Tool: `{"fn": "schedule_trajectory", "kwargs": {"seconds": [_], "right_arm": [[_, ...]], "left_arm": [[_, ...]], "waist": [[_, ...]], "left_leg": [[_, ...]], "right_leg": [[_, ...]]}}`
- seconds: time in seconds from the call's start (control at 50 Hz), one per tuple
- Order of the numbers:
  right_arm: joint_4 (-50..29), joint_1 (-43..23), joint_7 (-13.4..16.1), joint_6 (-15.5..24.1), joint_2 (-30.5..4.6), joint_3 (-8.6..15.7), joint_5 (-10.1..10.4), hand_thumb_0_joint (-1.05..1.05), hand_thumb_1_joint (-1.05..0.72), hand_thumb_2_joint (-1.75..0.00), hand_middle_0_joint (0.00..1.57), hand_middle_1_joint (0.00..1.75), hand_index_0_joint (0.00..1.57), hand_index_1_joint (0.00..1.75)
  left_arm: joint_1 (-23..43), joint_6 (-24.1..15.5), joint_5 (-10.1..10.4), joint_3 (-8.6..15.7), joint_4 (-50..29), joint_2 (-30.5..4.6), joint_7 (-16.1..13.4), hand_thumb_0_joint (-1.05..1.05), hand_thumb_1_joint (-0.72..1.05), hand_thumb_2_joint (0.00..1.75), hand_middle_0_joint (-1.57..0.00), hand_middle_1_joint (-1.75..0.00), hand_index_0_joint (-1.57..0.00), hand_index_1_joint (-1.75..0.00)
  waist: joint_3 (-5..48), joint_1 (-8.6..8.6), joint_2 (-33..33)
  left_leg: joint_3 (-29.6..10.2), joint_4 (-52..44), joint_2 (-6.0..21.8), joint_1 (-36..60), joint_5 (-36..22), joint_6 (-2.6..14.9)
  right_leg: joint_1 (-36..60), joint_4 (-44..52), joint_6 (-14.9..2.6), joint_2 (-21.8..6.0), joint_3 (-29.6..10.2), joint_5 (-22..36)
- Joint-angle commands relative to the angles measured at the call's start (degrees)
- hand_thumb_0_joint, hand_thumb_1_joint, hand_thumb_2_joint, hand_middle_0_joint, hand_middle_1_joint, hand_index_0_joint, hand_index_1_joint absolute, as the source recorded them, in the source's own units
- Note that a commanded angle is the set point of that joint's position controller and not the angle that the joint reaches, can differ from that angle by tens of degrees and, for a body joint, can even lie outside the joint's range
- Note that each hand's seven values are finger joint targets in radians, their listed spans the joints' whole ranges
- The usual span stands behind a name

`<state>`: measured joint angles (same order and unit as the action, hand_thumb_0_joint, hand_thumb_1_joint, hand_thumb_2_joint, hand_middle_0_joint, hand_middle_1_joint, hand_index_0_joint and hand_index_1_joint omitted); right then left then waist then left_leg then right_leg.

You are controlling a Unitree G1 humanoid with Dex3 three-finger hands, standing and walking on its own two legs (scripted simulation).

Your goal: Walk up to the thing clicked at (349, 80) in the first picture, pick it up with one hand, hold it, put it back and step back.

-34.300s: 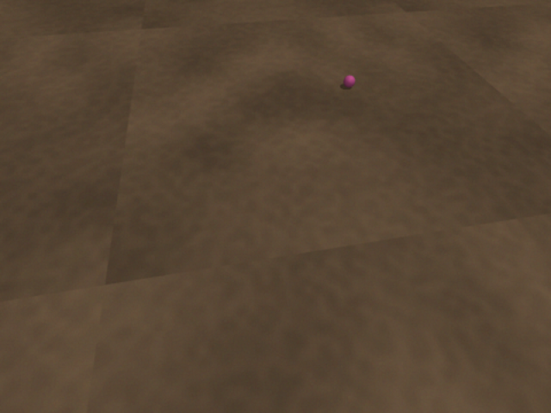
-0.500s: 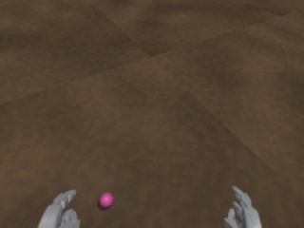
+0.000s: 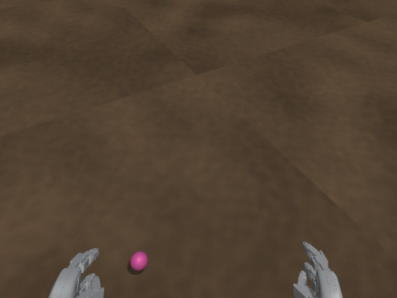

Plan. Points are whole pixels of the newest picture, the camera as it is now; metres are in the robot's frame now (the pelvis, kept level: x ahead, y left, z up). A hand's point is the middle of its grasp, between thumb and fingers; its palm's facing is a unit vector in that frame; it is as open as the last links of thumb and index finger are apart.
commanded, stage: stand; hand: left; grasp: from above
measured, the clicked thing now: (139, 260) +0.41 +0.24 -0.67
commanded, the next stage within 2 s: none
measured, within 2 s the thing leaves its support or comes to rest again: neither
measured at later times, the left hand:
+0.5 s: hand out of the picture +0.06 +0.24 -0.11, palm faces +0.04 -0.94 -0.33, open 7.4 cm
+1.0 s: hand out of the picture +0.02 +0.24 -0.10, palm faces +0.03 -0.94 -0.35, open 7.4 cm
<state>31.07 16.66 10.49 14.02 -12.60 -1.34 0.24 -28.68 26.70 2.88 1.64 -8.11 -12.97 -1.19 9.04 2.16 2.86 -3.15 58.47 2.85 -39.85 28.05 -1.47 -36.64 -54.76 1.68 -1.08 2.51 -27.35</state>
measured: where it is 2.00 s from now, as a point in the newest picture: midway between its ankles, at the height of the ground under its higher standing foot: outside the picture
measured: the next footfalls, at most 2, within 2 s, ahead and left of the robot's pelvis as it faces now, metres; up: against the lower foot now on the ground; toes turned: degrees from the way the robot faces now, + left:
none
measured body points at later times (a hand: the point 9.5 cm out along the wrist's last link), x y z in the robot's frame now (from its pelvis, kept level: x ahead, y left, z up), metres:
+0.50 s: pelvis +0.00 +0.01 +0.05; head +0.00 +0.01 +0.50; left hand +0.05 +0.29 -0.09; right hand +0.07 -0.28 -0.08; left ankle +0.01 +0.13 -0.68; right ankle +0.00 -0.14 -0.68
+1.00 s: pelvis -0.01 +0.00 +0.07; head -0.01 -0.01 +0.51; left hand +0.02 +0.29 -0.07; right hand +0.05 -0.29 -0.08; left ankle +0.01 +0.13 -0.68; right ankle +0.00 -0.14 -0.68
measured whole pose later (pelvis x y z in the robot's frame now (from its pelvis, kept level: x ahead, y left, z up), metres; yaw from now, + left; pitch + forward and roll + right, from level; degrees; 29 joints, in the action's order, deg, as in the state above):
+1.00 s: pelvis -0.01 +0.00 +0.07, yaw +1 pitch -5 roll +0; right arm 63.5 9.3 0.8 -0.2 -17.5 2.0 -1.6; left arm -10.2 0.1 -1.9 2.0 65.8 -16.9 -1.7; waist -3.9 -0.6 1.5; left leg -1.3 23.4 1.3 -7.8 11.2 -1.2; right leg -5.9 -22.1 1.9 -2.4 2.0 -11.6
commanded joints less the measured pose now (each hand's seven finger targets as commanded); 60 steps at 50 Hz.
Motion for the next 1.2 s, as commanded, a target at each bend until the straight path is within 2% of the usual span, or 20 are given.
{"fn": "schedule_trajectory", "kwargs": {"seconds": [0.0,0.02,0.04,0.06,0.08,0.1,0.12,0.14,0.18,0.22,0.26,0.3,0.36,0.44,0.46,0.68,0.78,0.86,0.98,1.18], "right_arm": [[-9.0,-4.1,0.77,3.11,-6.76,2.71,0.12,0.0,-0.9,-0.9,0.2,0.3,0.2,0.3],[-9.28,-4.19,0.77,3.23,-6.74,2.7,0.15,0.0,-0.9,-0.9,0.2,0.3,0.2,0.3],[4.8,-7.53,-2.65,-3.52,-13.6,5.03,-6.79,0.0,-0.9,-0.9,0.2,0.3,0.2,0.3],[5.29,-7.68,-4.45,-5.98,-14.05,6.05,-6.84,0.0,-0.9,-0.9,0.2,0.3,0.2,0.3],[3.61,-7.6,-5.46,-7.31,-14.41,6.34,-6.96,0.0,-0.9,-0.9,0.2,0.3,0.2,0.3],[4.49,-7.77,-6.57,-7.87,-14.27,6.28,-6.22,0.0,-0.9,-0.9,0.2,0.3,0.2,0.3],[6.64,-6.59,-7.66,-8.08,-12.97,5.95,-4.79,0.0,-0.9,-0.9,0.2,0.3,0.2,0.3],[7.74,-6.69,-8.58,-8.49,-12.25,5.68,-3.61,0.0,-0.9,-0.9,0.2,0.3,0.2,0.3],[9.12,-7.97,-9.33,-8.89,-12.34,6.36,-2.89,0.0,-0.9,-0.9,0.2,0.3,0.2,0.3],[11.48,-8.7,-9.63,-9.76,-12.29,6.49,-3.06,0.0,-0.9,-0.9,0.2,0.3,0.2,0.3],[13.36,-8.66,-9.6,-10.33,-12.8,6.46,-3.4,0.0,-0.9,-0.9,0.2,0.3,0.2,0.3],[15.0,-8.75,-9.36,-10.62,-12.95,6.53,-3.3,0.0,-0.9,-0.9,0.2,0.3,0.2,0.3],[17.56,-7.83,-8.91,-11.22,-13.01,6.37,-2.86,0.0,-0.9,-0.9,0.2,0.3,0.2,0.3],[20.59,-8.38,-8.49,-12.0,-13.61,6.11,-2.49,0.0,-0.9,-0.9,0.2,0.3,0.2,0.3],[21.3,-7.66,-8.38,-12.18,-13.62,5.98,-2.39,0.0,-0.9,-0.9,0.2,0.3,0.2,0.3],[26.71,-9.01,-8.5,-12.98,-14.82,5.56,-1.88,0.0,-0.9,-0.9,0.2,0.3,0.2,0.3],[27.73,-9.2,-8.68,-12.96,-14.58,5.4,-1.75,0.0,-0.9,-0.9,0.2,0.3,0.2,0.3],[28.72,-9.01,-8.96,-13.3,-14.52,5.25,-1.74,0.0,-0.9,-0.9,0.2,0.3,0.2,0.3],[29.38,-9.64,-9.03,-13.09,-14.8,4.77,-1.65,0.0,-0.9,-0.9,0.2,0.3,0.2,0.3],[30.15,-9.95,-8.95,-12.97,-15.57,4.11,-1.5,0.0,-0.9,-0.9,0.2,0.3,0.2,0.3]], "left_arm": [[1.37,-2.71,-0.19,3.04,-10.32,-5.53,-0.19,0.0,0.9,0.9,-0.2,-0.3,-0.2,-0.3],[0.51,-2.6,-0.02,2.79,-9.74,-4.57,-0.15,0.0,0.9,0.9,-0.2,-0.3,-0.2,-0.3],[18.22,-15.31,-6.85,3.16,10.36,-10.7,-2.54,0.0,0.9,0.9,-0.2,-0.3,-0.2,-0.3],[12.47,-19.29,-6.99,4.42,18.86,-12.42,-2.27,0.0,0.9,0.9,-0.2,-0.3,-0.2,-0.3],[12.05,-21.1,-6.86,4.25,21.58,-12.77,-1.93,0.0,0.9,0.9,-0.2,-0.3,-0.2,-0.3],[12.68,-22.5,-7.09,3.65,24.43,-13.68,-1.79,0.0,0.9,0.9,-0.2,-0.3,-0.2,-0.3],[14.16,-23.49,-7.09,3.45,26.51,-13.09,-1.48,0.0,0.9,0.9,-0.2,-0.3,-0.2,-0.3],[15.7,-23.53,-6.55,3.49,29.24,-12.53,-1.21,0.0,0.9,0.9,-0.2,-0.3,-0.2,-0.3],[15.89,-24.01,-5.85,3.5,34.27,-11.98,-1.26,0.0,0.9,0.9,-0.2,-0.3,-0.2,-0.3],[17.6,-24.9,-5.78,3.4,39.2,-11.92,-1.39,0.0,0.9,0.9,-0.2,-0.3,-0.2,-0.3],[18.41,-25.71,-5.85,3.46,43.38,-11.51,-1.35,0.0,0.9,0.9,-0.2,-0.3,-0.2,-0.3],[17.57,-26.33,-5.57,3.53,47.35,-11.25,-1.32,0.0,0.9,0.9,-0.2,-0.3,-0.2,-0.3],[18.18,-26.95,-5.35,3.56,52.47,-11.93,-1.42,0.0,0.9,0.9,-0.2,-0.3,-0.2,-0.3],[17.45,-27.25,-4.89,3.26,58.24,-12.56,-1.45,0.0,0.9,0.9,-0.2,-0.3,-0.2,-0.3],[18.27,-27.24,-4.92,3.3,59.22,-12.87,-1.48,0.0,0.9,0.9,-0.2,-0.3,-0.2,-0.3],[18.26,-27.07,-4.96,2.41,68.14,-13.27,-1.15,0.0,0.9,0.9,-0.2,-0.3,-0.2,-0.3],[19.1,-27.36,-4.91,2.38,69.81,-14.24,-1.09,0.0,0.9,0.9,-0.2,-0.3,-0.2,-0.3],[19.63,-27.47,-4.79,2.32,70.52,-14.61,-1.05,0.0,0.9,0.9,-0.2,-0.3,-0.2,-0.3],[20.67,-27.83,-4.43,2.4,71.01,-15.13,-0.92,0.0,0.9,0.9,-0.2,-0.3,-0.2,-0.3],[22.18,-27.64,-4.28,2.5,71.58,-15.78,-0.65,0.0,0.9,0.9,-0.2,-0.3,-0.2,-0.3]], "waist": [[3.14,0.24,-0.7],[3.34,0.24,-0.99],[-8.87,-3.99,-4.78],[-4.48,-4.14,-8.05],[-4.61,-2.75,-7.52],[-2.39,-2.99,-5.72],[-0.61,-2.71,-4.47],[-1.33,-3.25,-5.22],[-1.68,-4.03,-5.54],[-3.72,-3.93,-4.24],[-4.9,-3.83,-1.7],[-4.73,-4.05,0.77],[-5.67,-3.38,-1.84],[-7.67,-3.51,-1.71],[-8.41,-3.0,-2.21],[-13.06,-3.19,-0.9],[-12.65,-2.86,-3.19],[-13.36,-2.78,-3.71],[-11.79,-2.78,-2.81],[-11.32,-2.81,-2.82]], "left_leg": [[1.18,-9.7,-2.43,4.71,-10.37,1.95],[1.2,-9.72,-2.36,5.02,-10.64,1.93],[-0.55,-13.22,-0.53,6.35,-20.95,4.45],[1.45,-12.83,-0.88,9.74,-19.36,5.31],[0.61,-13.03,-1.46,10.91,-16.97,5.25],[-0.07,-13.33,-1.71,13.49,-17.53,5.19],[0.52,-14.34,-1.58,16.04,-18.74,5.05],[0.73,-15.61,-2.1,16.73,-17.03,4.98],[-0.44,-16.96,-1.27,18.73,-18.71,4.86],[-1.44,-20.13,-0.6,19.34,-14.7,4.88],[-2.92,-23.31,0.42,18.89,-14.35,4.97],[-3.89,-25.35,1.4,21.38,-17.42,5.1],[-2.9,-26.31,1.17,23.05,-21.8,4.45],[-2.78,-30.08,1.39,25.43,-20.88,3.96],[-2.83,-31.65,1.4,25.24,-19.43,3.78],[-4.04,-40.75,2.37,27.28,-11.59,2.85],[-3.37,-40.78,2.26,29.72,-14.51,2.52],[-3.24,-40.71,2.23,28.97,-13.08,2.66],[-2.64,-40.26,2.57,30.61,-18.11,2.63],[-2.55,-41.49,3.35,30.9,-19.5,2.49]], "right_leg": [[1.04,9.2,-1.32,2.16,1.78,9.27],[1.28,9.06,-1.35,2.15,1.75,9.47],[11.17,11.36,-4.09,-1.91,-2.21,10.17],[12.45,13.89,-5.8,-3.32,-6.55,9.65],[9.83,15.58,-6.96,-3.2,-8.38,8.31],[13.47,14.58,-6.62,-3.92,-8.42,11.11],[15.28,13.73,-5.91,-4.66,-8.24,15.4],[15.09,14.56,-5.37,-4.5,-7.61,14.31],[15.08,15.55,-4.44,-4.06,-6.2,13.57],[14.86,17.74,-3.72,-3.85,-5.68,10.21],[17.3,18.23,-3.16,-3.31,-4.47,11.39],[18.86,19.19,-2.65,-3.06,-3.77,14.2],[22.1,22.2,-2.88,-3.85,-4.27,19.02],[24.83,27.33,-2.79,-4.59,-4.7,19.78],[25.54,28.45,-2.62,-4.57,-4.78,18.78],[28.18,34.74,-1.77,-4.51,-3.95,14.71],[27.66,37.03,-1.76,-5.16,-4.74,14.4],[27.91,38.36,-1.63,-5.41,-5.03,11.98],[29.36,38.96,-1.71,-5.86,-5.35,16.76],[30.39,38.61,-1.93,-5.96,-5.3,18.5]]}}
